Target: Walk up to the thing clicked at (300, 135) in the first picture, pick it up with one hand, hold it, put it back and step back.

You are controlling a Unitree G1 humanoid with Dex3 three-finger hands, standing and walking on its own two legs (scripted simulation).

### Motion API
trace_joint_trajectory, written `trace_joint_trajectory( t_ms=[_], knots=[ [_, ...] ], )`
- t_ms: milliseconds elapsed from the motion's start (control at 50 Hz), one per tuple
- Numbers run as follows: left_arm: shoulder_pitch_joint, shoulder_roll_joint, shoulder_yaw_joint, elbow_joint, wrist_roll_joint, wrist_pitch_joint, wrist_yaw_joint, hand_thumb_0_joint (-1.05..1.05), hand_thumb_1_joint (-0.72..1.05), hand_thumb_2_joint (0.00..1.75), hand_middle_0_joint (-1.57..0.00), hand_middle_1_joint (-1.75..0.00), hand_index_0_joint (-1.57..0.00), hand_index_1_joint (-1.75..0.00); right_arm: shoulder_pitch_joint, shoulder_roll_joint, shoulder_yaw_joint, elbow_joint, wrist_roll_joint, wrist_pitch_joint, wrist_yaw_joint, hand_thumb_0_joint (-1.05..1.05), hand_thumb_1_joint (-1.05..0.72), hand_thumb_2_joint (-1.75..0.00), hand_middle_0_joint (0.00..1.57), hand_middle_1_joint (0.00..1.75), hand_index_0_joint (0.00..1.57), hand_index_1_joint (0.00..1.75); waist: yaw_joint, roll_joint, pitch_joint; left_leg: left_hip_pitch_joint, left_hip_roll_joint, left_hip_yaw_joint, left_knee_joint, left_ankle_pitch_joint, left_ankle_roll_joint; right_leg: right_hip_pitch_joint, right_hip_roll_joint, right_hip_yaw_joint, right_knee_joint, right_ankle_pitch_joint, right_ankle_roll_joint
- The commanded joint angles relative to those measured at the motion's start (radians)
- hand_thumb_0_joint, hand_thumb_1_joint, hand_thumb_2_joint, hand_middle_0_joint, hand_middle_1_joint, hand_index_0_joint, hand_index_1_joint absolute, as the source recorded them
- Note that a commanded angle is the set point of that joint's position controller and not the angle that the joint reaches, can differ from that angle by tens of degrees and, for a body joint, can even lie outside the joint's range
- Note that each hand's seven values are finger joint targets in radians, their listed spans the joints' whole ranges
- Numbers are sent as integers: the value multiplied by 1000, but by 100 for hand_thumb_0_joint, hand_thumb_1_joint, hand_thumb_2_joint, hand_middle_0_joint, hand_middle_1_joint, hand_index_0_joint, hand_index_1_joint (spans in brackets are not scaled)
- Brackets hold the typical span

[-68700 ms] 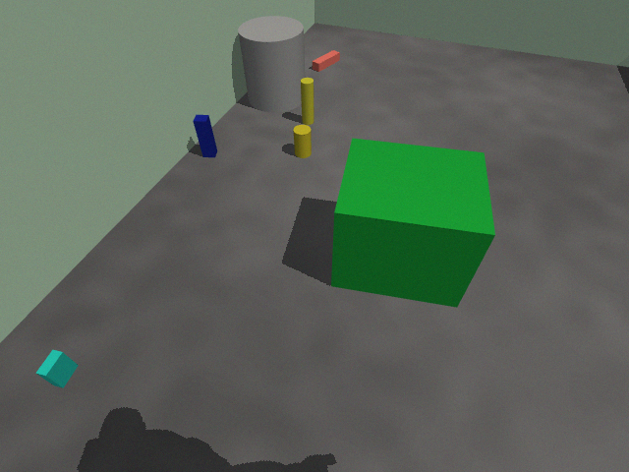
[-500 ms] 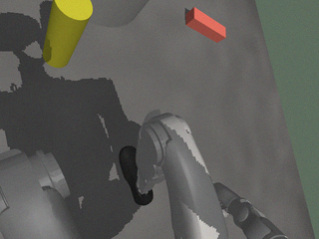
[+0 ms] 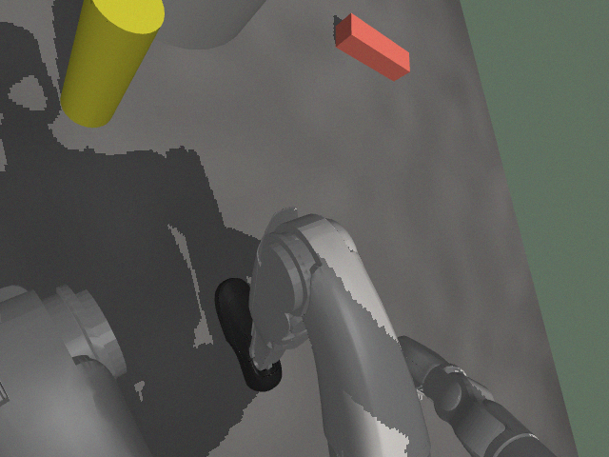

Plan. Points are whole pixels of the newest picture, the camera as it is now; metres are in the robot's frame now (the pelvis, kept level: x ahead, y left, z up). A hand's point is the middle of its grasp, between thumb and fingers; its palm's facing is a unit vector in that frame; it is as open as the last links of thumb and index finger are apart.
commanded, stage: loosen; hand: left
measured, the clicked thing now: out of the picture +0.48 +0.35 -0.20
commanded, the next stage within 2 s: lower in 0.02 s
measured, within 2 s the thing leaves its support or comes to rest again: rests again in 0.80 s
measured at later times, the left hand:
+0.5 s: hand out of the picture +0.47 +0.36 -0.16, palm faces +0.62 -0.79 +0.00, open 11.8 cm
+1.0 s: hand out of the picture +0.47 +0.38 -0.15, palm faces +0.63 -0.78 +0.01, open 16.9 cm
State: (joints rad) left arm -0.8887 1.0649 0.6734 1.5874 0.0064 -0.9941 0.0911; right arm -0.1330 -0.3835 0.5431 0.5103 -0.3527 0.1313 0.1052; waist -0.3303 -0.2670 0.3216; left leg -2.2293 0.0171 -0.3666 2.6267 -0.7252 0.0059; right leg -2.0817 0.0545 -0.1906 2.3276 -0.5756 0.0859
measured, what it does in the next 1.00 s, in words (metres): stands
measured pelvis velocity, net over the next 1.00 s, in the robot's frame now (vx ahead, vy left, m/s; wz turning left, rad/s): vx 0.00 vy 0.00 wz -0.01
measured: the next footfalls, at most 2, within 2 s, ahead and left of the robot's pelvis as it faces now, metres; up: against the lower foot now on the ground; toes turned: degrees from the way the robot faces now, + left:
none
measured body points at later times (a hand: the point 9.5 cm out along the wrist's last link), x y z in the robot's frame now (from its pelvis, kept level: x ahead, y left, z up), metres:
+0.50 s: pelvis +0.00 +0.00 +0.00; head +0.25 +0.18 +0.32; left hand +0.44 +0.40 -0.15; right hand +0.14 -0.26 -0.03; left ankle +0.08 +0.12 -0.26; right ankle +0.16 -0.14 -0.26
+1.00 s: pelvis +0.00 +0.00 +0.00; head +0.25 +0.19 +0.32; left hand +0.43 +0.42 -0.15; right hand +0.14 -0.25 -0.03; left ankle +0.08 +0.12 -0.26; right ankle +0.16 -0.14 -0.26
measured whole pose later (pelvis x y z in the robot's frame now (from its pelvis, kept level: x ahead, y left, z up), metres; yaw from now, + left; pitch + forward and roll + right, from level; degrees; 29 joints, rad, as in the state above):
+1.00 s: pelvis +0.00 +0.00 +0.00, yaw +0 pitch +15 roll -19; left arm -0.88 1.09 0.71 1.53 0.00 -1.00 0.05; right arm -0.13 -0.38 0.55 0.50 -0.34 0.15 0.09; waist -0.32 -0.28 0.32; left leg -2.22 0.03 -0.37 2.62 -0.72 0.01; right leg -2.07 0.06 -0.20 2.31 -0.57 0.08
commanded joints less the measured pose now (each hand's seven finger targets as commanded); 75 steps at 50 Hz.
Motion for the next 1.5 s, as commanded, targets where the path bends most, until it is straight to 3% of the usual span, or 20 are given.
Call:
trace_joint_trajectory(
  t_ms=[0, 80, 120, 160, 200, 240, 500, 760, 820, 1000, 1100, 1160, 1200, 1220, 1240, 1280, 1360, 1400, 1440, 1480],
  knots=[
    [-236, 283, 14, -196, 3, -94, 4, 0, -25, 61, -93, -87, -98, -84, 74, -376, -118, 16, -12, 25, -18, 0, -90, -89, 20, 30, 20, 30, -117, 690, -607, 479, 83, 66, -365, 224, -46, 297, 21, -148, -108, 180, -73],
    [-229, 279, 10, -183, 4, -90, 8, 0, -13, 73, -94, -92, -98, -89, 66, -379, -116, 10, -13, 28, -20, 0, -89, -89, 20, 30, 20, 30, -117, 677, -601, 487, 88, 60, -361, 252, -47, 291, 21, -150, -106, 196, -73],
    [-234, 286, 6, -192, 6, -91, 9, 0, -22, 61, -86, -78, -90, -75, 64, -379, -116, 12, -13, 29, -20, 0, -90, -90, 20, 30, 20, 30, -116, 679, -617, 490, 87, 61, -360, 250, -46, 294, 23, -149, -108, 196, -74],
    [-224, 268, 3, -173, 2, -84, 9, 0, -6, 77, -93, -93, -97, -90, 69, -379, -115, 13, -13, 30, -20, 0, -89, -89, 20, 30, 20, 30, -120, 669, -614, 493, 88, 60, -359, 257, -46, 299, 24, -151, -110, 201, -72],
    [-237, 266, -3, -185, -3, -88, 6, 0, -16, 64, -83, -78, -87, -75, 67, -378, -112, 11, -13, 26, -19, 0, -90, -90, 20, 30, 20, 30, -127, 661, -617, 473, 85, 63, -356, 246, -41, 308, 26, -152, -114, 198, -73],
    [-233, 264, -9, -178, -5, -86, 2, 0, 0, 78, -90, -90, -94, -88, 63, -377, -112, 12, -11, 27, -20, 0, -89, -89, 20, 30, 20, 30, -123, 659, -606, 463, 85, 68, -353, 236, -39, 307, 26, -149, -117, 189, -72],
    [-210, 262, -19, -138, -10, -73, -3, 0, -33, 30, -43, -38, -45, -36, 49, -368, -111, 13, -4, 26, -29, 0, -89, -89, 20, 30, 20, 30, -110, 624, -592, 430, 82, 79, -357, 181, -30, 295, 28, -146, -137, 149, -75],
    [-209, 235, -28, -130, -11, -76, -3, 0, -55, 9, -21, -13, -22, -12, 52, -368, -111, 1, -4, 30, -25, 0, -89, -89, 20, 30, 20, 30, -125, 604, -572, 430, 84, 62, -367, 182, -30, 289, 26, -155, -137, 156, -71],
    [-205, 260, -22, -150, -12, -82, -16, 0, -61, 14, -17, -18, -18, -17, 52, -367, -112, 5, -3, 31, -27, 0, -89, -89, 20, 30, 20, 30, -114, 618, -584, 431, 84, 70, -364, 180, -30, 295, 27, -148, -136, 150, -74],
    [-212, 447, 110, -381, -14, -43, -61, 0, -61, 6, -11, -9, -12, -9, 88, -374, -136, 12, 12, 51, -39, 0, -91, -90, 20, 30, 20, 30, -16, 811, -728, 594, 91, 82, -401, 305, -60, 296, 15, -126, -107, 186, -86],
    [-169, 336, 67, -418, -25, 81, -150, 0, -61, 2, -11, -8, -13, -7, 127, -354, -191, 18, 47, 53, -44, 0, -91, -90, 20, 30, 20, 30, -14, 791, -692, 527, 81, 113, -420, 271, -51, 238, 11, -109, -120, 166, -91],
    [-96, 110, -65, -299, -67, 166, -231, 0, -61, 0, -10, -7, -13, -5, 157, -330, -210, 23, 82, 45, -46, 0, -91, -89, 20, 30, 20, 30, -55, 610, -614, 383, 69, 115, -418, 174, -24, 233, 9, -113, -159, 123, -87],
    [-114, 152, -32, -358, -92, 188, -259, 0, -61, 0, -9, -8, -13, -5, 172, -335, -233, 29, 104, 34, -51, 0, -89, -89, 20, 30, 20, 30, -24, 551, -629, 349, 63, 116, -412, 143, -11, 224, 9, -106, -173, 106, -86],
    [-110, 106, -54, -338, -106, 198, -275, 0, -53, 3, -5, 0, -5, 0, 168, -334, -238, 21, 114, 32, -50, 0, -81, -88, 20, 30, 20, 30, -28, 540, -620, 349, 58, 108, -421, 120, -9, 198, 4, -108, -169, 87, -87],
    [-71, 293, 4, -274, 63, 267, -216, 0, -47, 4, -6, -5, -7, -3, 185, -327, -303, 38, 139, 42, -42, 0, -87, -90, 20, 30, 20, 30, 37, 601, -713, 449, 55, 136, -459, 169, -15, 178, -8, -85, -175, 102, -94],
    [-113, 201, -28, -329, 58, 315, -194, 0, -48, 4, -6, -6, -7, -5, 208, -303, -308, 36, 161, 49, -28, 0, -88, -90, 20, 30, 20, 30, 24, 611, -737, 481, 60, 123, -472, 186, -23, 137, -11, -89, -152, 105, -100],
    [-170, 450, 105, -575, 121, 395, -158, 0, -49, 3, -7, -7, -9, -5, 240, -299, -358, 32, 191, 69, -22, 0, -93, -91, 20, 30, 20, 30, 134, 791, -880, 598, 55, 140, -537, 166, -38, 114, -25, -51, -121, 70, -106],
    [-164, 504, 134, -698, 139, 440, -144, 0, -42, 11, -7, -9, -7, -9, 252, -278, -388, 21, 208, 76, -22, 0, -90, -90, 20, 30, 20, 30, 162, 832, -972, 634, 51, 182, -551, 146, -35, 159, -24, -17, -143, 65, -104],
    [-63, 451, 125, -773, 137, 487, -130, 0, -39, 15, -7, -8, -7, -8, 262, -266, -420, 12, 226, 73, -24, 0, -90, -90, 20, 30, 20, 30, 196, 871, -1014, 662, 47, 216, -587, 169, -39, 173, -23, 7, -152, 83, -107],
    [1, 286, 53, -756, 136, 544, -124, 0, -45, 11, -6, -7, -6, -7, 278, -250, -459, 15, 244, 65, -29, 0, -90, -90, 20, 30, 20, 30, 183, 851, -974, 652, 42, 222, -620, 165, -38, 120, -24, 9, -175, 74, -113]
  ],
)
